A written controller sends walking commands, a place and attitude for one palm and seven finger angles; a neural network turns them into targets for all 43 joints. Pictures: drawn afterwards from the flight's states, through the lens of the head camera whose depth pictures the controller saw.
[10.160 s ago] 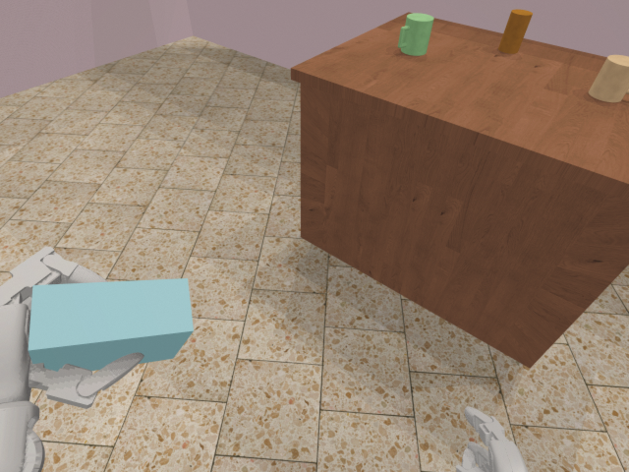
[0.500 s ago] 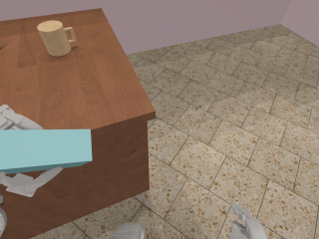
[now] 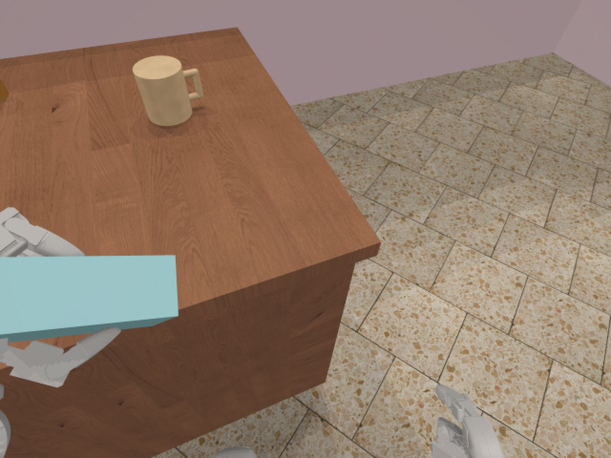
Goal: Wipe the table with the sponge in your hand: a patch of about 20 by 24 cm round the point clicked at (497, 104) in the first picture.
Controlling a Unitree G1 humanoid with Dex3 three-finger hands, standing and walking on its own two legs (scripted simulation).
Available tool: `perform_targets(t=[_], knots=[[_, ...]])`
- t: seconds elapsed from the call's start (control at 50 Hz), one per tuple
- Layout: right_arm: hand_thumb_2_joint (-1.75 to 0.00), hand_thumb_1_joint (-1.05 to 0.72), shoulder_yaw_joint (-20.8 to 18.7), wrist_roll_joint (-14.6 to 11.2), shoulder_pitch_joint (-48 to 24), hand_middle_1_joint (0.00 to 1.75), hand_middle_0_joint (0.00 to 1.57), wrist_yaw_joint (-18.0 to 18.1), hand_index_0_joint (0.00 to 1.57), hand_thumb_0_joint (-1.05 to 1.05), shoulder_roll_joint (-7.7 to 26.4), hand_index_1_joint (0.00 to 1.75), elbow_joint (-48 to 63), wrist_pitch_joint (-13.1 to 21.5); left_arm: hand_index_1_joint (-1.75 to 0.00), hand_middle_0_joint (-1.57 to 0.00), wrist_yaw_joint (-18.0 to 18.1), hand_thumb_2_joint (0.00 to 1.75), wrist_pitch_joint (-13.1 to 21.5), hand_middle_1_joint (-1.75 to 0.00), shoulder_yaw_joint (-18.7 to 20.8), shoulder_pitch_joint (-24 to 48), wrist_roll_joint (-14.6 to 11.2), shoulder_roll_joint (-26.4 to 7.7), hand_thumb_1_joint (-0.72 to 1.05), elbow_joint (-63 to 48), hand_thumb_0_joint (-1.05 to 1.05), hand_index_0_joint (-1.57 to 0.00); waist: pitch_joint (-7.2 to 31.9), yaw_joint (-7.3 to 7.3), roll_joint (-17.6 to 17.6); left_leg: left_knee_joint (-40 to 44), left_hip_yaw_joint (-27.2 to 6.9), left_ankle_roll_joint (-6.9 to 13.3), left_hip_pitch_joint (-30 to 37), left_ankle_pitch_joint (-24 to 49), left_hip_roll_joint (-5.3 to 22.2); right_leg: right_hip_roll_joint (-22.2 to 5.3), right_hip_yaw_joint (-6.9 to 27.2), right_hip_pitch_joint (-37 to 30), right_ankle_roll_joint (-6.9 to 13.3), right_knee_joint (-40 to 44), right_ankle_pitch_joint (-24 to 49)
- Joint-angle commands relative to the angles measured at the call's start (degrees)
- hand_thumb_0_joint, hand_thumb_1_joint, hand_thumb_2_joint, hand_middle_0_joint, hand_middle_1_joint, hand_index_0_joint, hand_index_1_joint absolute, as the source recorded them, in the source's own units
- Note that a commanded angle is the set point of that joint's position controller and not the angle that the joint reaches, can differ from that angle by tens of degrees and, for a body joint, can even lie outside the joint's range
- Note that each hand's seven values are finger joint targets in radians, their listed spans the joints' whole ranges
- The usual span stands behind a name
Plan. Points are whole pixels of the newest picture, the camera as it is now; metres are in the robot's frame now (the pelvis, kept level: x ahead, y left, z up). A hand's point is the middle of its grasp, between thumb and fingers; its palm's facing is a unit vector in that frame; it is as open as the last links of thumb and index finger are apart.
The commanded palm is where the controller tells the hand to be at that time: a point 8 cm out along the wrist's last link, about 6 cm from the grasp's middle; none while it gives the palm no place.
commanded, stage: shuffle to correct the standing spot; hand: left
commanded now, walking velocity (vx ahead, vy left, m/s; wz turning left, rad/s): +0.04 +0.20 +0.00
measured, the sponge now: (115, 297) +0.23 +0.20 +0.16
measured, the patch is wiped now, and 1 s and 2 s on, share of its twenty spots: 0.00 0.00 0.00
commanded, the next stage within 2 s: come to a stop and stand still in 0.36 s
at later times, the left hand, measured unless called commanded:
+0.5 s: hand out of the picture +0.21 +0.32 +0.18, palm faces +0.41 -0.81 -0.41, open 9.8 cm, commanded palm +0.16 +0.36 +0.20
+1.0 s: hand out of the picture +0.20 +0.39 +0.18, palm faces +0.41 -0.84 -0.35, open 9.8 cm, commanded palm +0.16 +0.42 +0.20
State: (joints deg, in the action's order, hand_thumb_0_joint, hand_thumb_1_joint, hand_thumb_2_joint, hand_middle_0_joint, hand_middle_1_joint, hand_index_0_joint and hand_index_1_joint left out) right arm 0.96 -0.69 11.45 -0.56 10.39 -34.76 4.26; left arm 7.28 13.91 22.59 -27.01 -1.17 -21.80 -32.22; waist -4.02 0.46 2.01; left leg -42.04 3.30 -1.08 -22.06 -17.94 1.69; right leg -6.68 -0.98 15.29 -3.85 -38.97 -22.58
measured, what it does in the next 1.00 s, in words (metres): steps to the left: right foot, then left foot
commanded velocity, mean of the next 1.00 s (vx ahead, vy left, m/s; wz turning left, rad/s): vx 0.04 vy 0.01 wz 0.00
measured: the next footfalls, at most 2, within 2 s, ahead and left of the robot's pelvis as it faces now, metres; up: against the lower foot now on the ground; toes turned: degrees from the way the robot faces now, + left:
right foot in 0.30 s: +0.03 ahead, -0.04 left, +0.00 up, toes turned -9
left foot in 0.60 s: +0.07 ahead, +0.24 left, +0.00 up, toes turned +3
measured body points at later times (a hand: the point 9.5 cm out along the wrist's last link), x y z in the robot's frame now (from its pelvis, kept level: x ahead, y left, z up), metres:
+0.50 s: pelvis +0.00 +0.08 +0.02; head +0.01 +0.07 +0.47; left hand +0.19 +0.36 +0.20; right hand +0.14 -0.17 -0.08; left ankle +0.02 +0.24 -0.67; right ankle +0.00 -0.03 -0.72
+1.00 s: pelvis -0.01 +0.14 +0.02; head -0.01 +0.15 +0.46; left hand +0.17 +0.43 +0.20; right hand +0.16 -0.07 -0.07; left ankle +0.03 +0.28 -0.72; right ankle +0.00 +0.03 -0.72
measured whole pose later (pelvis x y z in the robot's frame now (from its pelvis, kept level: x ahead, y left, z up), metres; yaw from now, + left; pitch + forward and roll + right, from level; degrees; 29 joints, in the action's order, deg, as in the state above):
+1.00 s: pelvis -0.01 +0.14 +0.02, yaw +0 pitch -2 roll -1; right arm 1.9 -0.5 11.5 2.2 9.7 -36.7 4.4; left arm 7.2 7.3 19.4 -25.7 -3.0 -19.8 -26.6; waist -0.7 1.4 0.1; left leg -30.9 0.3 -1.7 -15.1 -13.8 3.2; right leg 1.2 -2.2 11.6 0.9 -29.0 -15.4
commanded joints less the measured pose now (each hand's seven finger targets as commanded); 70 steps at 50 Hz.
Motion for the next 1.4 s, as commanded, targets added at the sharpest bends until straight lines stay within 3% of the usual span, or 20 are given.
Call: perform_targets(t=[0.0, 0.06, 0.12, 0.24, 0.3, 0.4, 0.5, 0.56, 0.62, 0.72, 0.78, 0.82, 1.02, 1.2, 1.22, 1.24, 1.26, 1.28, 1.32, 1.38], knots=[[-0.9, -0.9, -5.0, -0.7, -3.5, 0.3, 0.2, 1.5, 0.2, 0.0, 8.4, 0.3, 10.6, 3.9, -1.6, -1.2, 1.5, 1.3, 3.0, -1.6, 7.1, 9.3, -1.3, -10.3, 0.1, -12.8, 0.0, -1.2, 13.7, -0.88, -20.4, 18.4, -15.9, 9.0, 18.4, 29.4, 13.1, 4.4, -2.8, 11.3, 1.8, -20.8, -8.6], [-0.9, -0.9, -5.0, 0.1, -2.6, 0.3, 0.2, 1.4, 0.2, 0.0, 7.7, 0.3, 9.3, 5.3, -1.6, -1.2, 1.8, 1.3, 2.7, -1.6, 6.2, 7.3, -0.7, -10.0, 0.1, -14.4, 0.0, -1.2, 14.5, -1.18, -13.2, 17.5, -19.5, 14.4, 20.6, 35.5, 14.9, 3.1, 0.7, 17.9, 2.9, -31.2, -10.7], [-0.9, -0.9, -4.2, -0.5, -4.9, 0.3, 0.2, 1.1, 0.2, 0.0, 7.8, 0.3, 9.2, 6.0, -1.6, -1.2, 1.9, 1.3, 1.1, -1.6, 4.8, 5.7, -1.2, -8.9, 0.1, -17.1, 0.0, -1.2, 12.5, -0.52, -15.0, 18.8, -9.7, 11.2, 13.9, 25.7, 10.7, 3.2, -3.1, 11.3, 2.8, -20.5, -5.5], [-0.9, -0.9, -2.3, 0.3, -4.6, 0.3, 0.2, 2.3, 0.2, 0.0, 8.2, 0.3, 10.0, 4.5, -1.6, -1.2, 2.2, 1.3, -0.8, -1.6, 7.5, 1.9, -1.8, -10.8, 0.1, -8.5, 0.0, -1.2, 10.1, 0.52, -9.8, 16.5, -7.1, 5.6, -1.9, 5.6, 7.5, 3.1, -4.9, -10.9, 4.1, 12.0, 8.7], [-0.9, -0.9, -4.0, 0.3, -2.0, 0.3, 0.2, 1.4, 0.2, 0.0, 9.2, 0.3, 10.0, 2.5, -1.6, -1.2, 2.2, 1.3, -0.7, -1.6, 6.6, 3.5, -2.2, -9.5, 0.1, -1.7, 0.0, -1.2, 7.4, -0.02, 13.5, -17.6, -4.6, -0.4, -15.5, -9.1, -1.1, -21.7, 30.2, -10.0, 15.7, 25.2, 8.2], [-0.9, -0.9, -2.5, 0.5, -4.7, 0.3, 0.2, 1.7, 0.2, 0.0, 7.4, 0.3, 7.9, 1.9, -1.6, -1.2, 2.6, 1.3, 1.2, -1.6, 4.5, 4.7, -0.4, -9.0, 0.1, -5.0, 0.0, -1.2, 6.3, -0.33, 4.5, -17.8, -4.9, -0.3, -11.4, -1.9, 3.1, -13.1, 7.3, -5.8, 11.3, 18.1, 25.7], [-0.9, -0.9, -3.2, 1.1, -4.9, 0.3, 0.2, 3.4, 0.2, 0.0, 6.0, 0.3, 8.1, 3.7, -1.6, -1.2, 3.7, 1.3, 0.7, -1.6, 5.0, 6.6, -0.2, -9.8, 0.1, -10.4, 0.0, -1.2, 8.3, 0.57, 5.1, 8.5, 6.0, 0.3, 8.1, 4.5, -2.1, -7.1, 1.4, -1.4, 8.9, 15.6, 16.4], [-0.9, -0.9, -4.7, 0.1, -4.4, 0.3, 0.2, 4.5, 0.2, 0.0, 8.7, 0.3, 8.9, 4.4, -1.6, -1.2, 3.6, 1.3, 1.1, -1.6, 5.4, 8.6, -0.8, -9.9, 0.1, -14.0, 0.0, -1.2, 10.4, 0.08, -10.8, 17.6, -8.3, 3.3, 15.2, 17.6, 7.3, 2.9, -4.5, 2.3, 3.0, -0.5, 7.9], [-0.9, -0.9, -4.7, 0.3, -4.4, 0.3, 0.2, 3.8, 0.2, 0.0, 8.0, 0.3, 8.2, 4.7, -1.6, -1.2, 2.4, 1.3, 0.4, -1.6, 8.0, 7.1, -1.2, -11.8, 0.1, -10.8, 0.0, -1.2, 9.7, -0.73, -20.5, 22.6, -16.4, 7.5, 13.6, 28.6, 13.2, 7.1, -2.4, 6.9, 2.5, -10.6, -6.8], [-0.9, -0.9, -3.3, 0.2, -4.9, 0.3, 0.2, 1.5, 0.2, 0.0, 7.5, 0.3, 9.0, 5.7, -1.6, -1.2, 1.6, 1.3, -0.1, -1.6, 5.2, 2.4, -1.3, -8.8, 0.1, -13.3, 0.0, -1.2, 11.2, -0.25, -15.7, 17.0, -8.3, 4.6, 8.2, 21.9, 11.1, 7.9, -2.4, -6.0, 3.6, 11.4, 8.0], [-0.9, -0.9, -3.8, -0.1, -3.1, 0.3, 0.2, 1.4, 0.2, 0.0, 7.0, 0.3, 9.0, 4.9, -1.6, -1.2, 1.1, 1.3, -1.8, -1.6, 5.0, 0.2, -1.7, -8.1, 0.1, -8.0, 0.0, -1.2, 11.0, -0.17, 1.6, 9.2, -1.2, 0.3, 4.5, 5.6, 2.6, 2.9, 7.5, -7.2, 6.8, 17.9, 16.0], [-0.9, -0.9, -3.1, 0.1, -3.8, 0.3, 0.2, 1.9, 0.2, 0.0, 6.5, 0.3, 8.0, 4.2, -1.6, -1.2, 1.4, 1.3, -2.5, -1.6, 4.4, 2.3, -2.7, -8.3, 0.1, -7.6, 0.0, -1.2, 9.3, -1.05, 3.8, 5.5, -1.6, -0.4, 7.5, 3.4, 0.1, -2.5, 12.7, -0.7, 10.7, 20.8, 16.9], [-0.9, -0.9, -1.8, -0.2, -7.3, 0.3, 0.2, 4.1, 0.2, 0.0, 7.1, 0.3, 8.7, 4.6, -1.6, -1.2, 1.5, 1.3, -2.3, -1.6, 1.0, 10.6, -1.2, -6.6, 0.1, -8.1, 0.0, -1.2, 5.6, 0.19, -11.2, 26.5, -8.5, 2.6, 4.3, -5.1, 5.0, 6.9, 1.1, -7.2, 3.9, 16.3, 8.9], [-0.9, -0.9, -2.8, -0.2, -5.8, 0.3, 0.2, 3.7, 0.2, 0.0, 7.7, 0.3, 9.2, 4.2, -1.6, -1.2, 2.0, 1.3, -2.6, -1.6, 2.8, 5.9, -1.7, -7.9, 0.1, -7.9, 0.0, -1.2, 10.2, 0.41, -5.7, 19.6, -3.6, 0.9, 9.1, 11.5, 1.7, 4.5, 2.6, -10.1, 4.6, 19.6, 20.4], [-0.9, -0.9, -2.7, -0.3, -6.8, 0.3, 0.2, 3.8, 0.2, 0.0, 7.5, 0.3, 9.1, 4.3, -1.6, -1.2, 2.1, 1.3, -2.8, -1.6, 3.7, 4.4, -1.9, -8.6, 0.1, -7.7, 0.0, -1.2, 10.2, 0.45, -6.1, 19.9, -3.8, 1.1, 10.1, 12.0, 2.0, 4.7, 2.1, -9.5, 4.4, 19.6, 20.8], [-0.9, -0.9, -4.3, 2.7, 1.2, 0.3, 0.2, 4.0, 0.2, 0.0, 9.5, 0.3, 9.2, 6.3, -1.6, -1.2, 0.9, 1.3, 3.3, -1.6, 35.5, 63.2, 6.7, -53.2, 0.1, -20.0, 0.0, -1.2, 0.4, 2.59, 3.8, 10.0, -2.0, 2.6, 2.4, 14.8, 3.0, 0.4, 8.0, 0.8, 1.5, 26.2, 25.9], [-0.9, -0.9, -1.9, 0.9, -2.2, 0.3, 0.2, 3.7, 0.2, 0.0, 3.0, 0.3, 5.3, 6.5, -1.6, -1.2, -1.4, 1.3, 1.4, -1.6, 12.5, 32.0, 1.5, -18.6, 0.1, 12.4, 0.0, -1.2, 11.6, 0.7, 5.7, 13.3, -2.2, 2.3, 10.1, 14.5, -2.9, -1.2, 7.9, -3.9, 7.5, 20.6, 27.4], [-0.9, -0.9, -4.6, 0.6, -1.7, 0.3, 0.2, 3.4, 0.2, 0.0, 8.3, 0.3, 9.5, 7.6, -1.6, -1.2, -2.2, 1.3, 1.6, -1.6, 8.1, 17.3, 0.1, -12.3, 0.1, 14.0, 0.0, -1.2, 10.4, 3.44, -2.7, 13.7, -1.2, 1.3, 13.0, 15.9, -0.4, -0.2, 12.6, -4.4, 5.8, 20.2, 33.7], [-0.9, -0.9, -4.1, -0.7, -4.0, 0.3, 0.2, 1.4, 0.2, 0.0, 7.8, 0.3, 9.4, 8.0, -1.6, -1.2, -2.4, 1.3, 2.7, -1.6, -0.9, 8.6, -2.8, -3.6, 0.1, 1.7, 0.0, -1.2, 16.3, 2.12, -11.6, 17.5, -2.4, 2.4, 16.5, 21.6, 1.4, 2.1, 5.4, -10.0, 5.4, 14.6, 26.2], [-0.9, -0.9, -4.2, -0.1, -4.6, 0.3, 0.2, 0.4, 0.2, 0.0, 8.7, 0.3, 10.6, 8.2, -1.6, -1.2, -1.5, 1.3, 2.2, -1.6, 1.0, 4.3, -2.1, -7.7, 0.1, -6.0, 0.0, -1.2, 13.9, 2.49, -4.1, 18.3, -4.3, 2.6, 12.0, 18.0, 3.0, 3.8, 3.6, -8.8, 4.2, 15.4, 19.2]])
